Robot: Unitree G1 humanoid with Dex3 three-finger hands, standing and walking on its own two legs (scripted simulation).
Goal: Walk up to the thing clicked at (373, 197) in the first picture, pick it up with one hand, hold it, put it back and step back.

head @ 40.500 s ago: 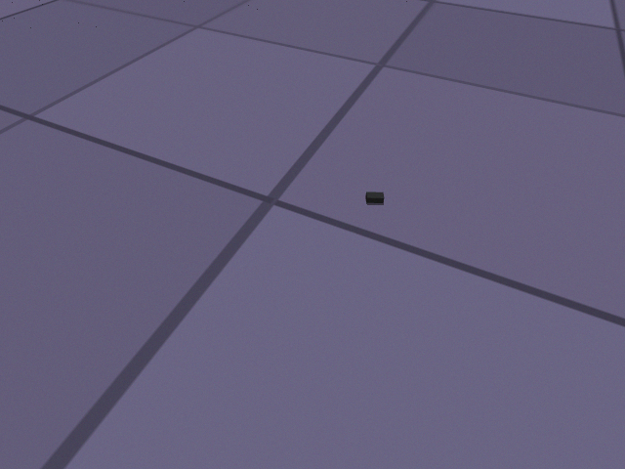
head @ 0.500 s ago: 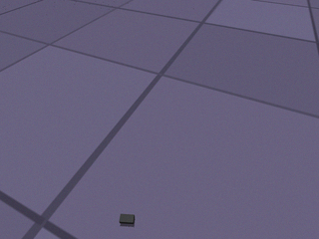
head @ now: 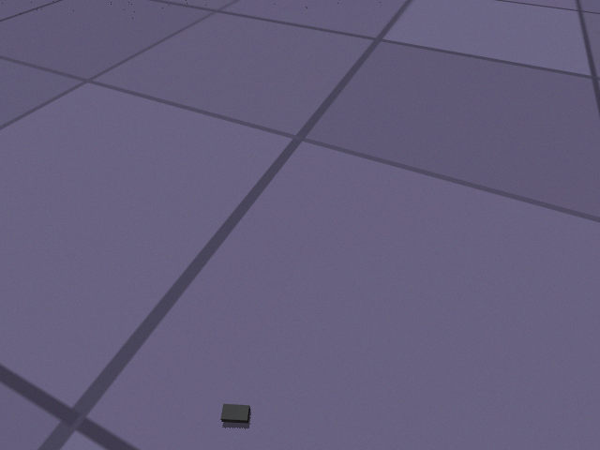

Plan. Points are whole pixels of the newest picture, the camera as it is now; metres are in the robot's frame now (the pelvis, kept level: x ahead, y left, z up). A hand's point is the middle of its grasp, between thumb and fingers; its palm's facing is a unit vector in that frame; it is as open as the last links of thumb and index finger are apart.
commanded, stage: stand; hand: left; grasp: from above
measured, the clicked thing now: (235, 413) +0.39 +0.19 -0.77
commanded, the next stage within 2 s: step back in 0.22 s
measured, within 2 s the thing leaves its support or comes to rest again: neither
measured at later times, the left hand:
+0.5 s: hand out of the picture +0.08 +0.29 -0.17, palm faces -0.06 -0.92 -0.39, open 7.4 cm
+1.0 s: hand out of the picture -0.02 +0.30 -0.18, palm faces -0.13 -0.91 -0.39, open 7.4 cm
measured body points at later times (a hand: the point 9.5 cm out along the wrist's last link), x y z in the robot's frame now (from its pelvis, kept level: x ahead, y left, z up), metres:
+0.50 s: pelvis -0.05 +0.03 -0.02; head +0.02 +0.04 +0.43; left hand +0.08 +0.34 -0.14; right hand +0.04 -0.30 -0.13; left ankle -0.07 +0.14 -0.72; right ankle -0.01 -0.10 -0.75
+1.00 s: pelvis -0.16 +0.04 -0.03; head -0.09 +0.04 +0.41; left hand -0.02 +0.34 -0.15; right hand -0.08 -0.28 -0.14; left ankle -0.07 +0.15 -0.75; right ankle -0.19 -0.09 -0.74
